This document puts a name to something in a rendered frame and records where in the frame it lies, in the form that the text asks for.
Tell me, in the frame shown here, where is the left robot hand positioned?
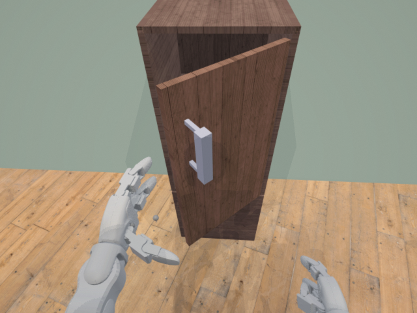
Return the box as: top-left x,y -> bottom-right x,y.
98,157 -> 180,265

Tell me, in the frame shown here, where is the handle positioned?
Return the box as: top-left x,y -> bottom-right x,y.
184,119 -> 213,185

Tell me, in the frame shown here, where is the left robot forearm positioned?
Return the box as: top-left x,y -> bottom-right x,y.
65,242 -> 128,313

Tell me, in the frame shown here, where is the cupboard door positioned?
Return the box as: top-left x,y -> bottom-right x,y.
156,38 -> 291,246

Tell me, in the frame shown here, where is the right robot hand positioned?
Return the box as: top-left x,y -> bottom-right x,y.
297,256 -> 349,313

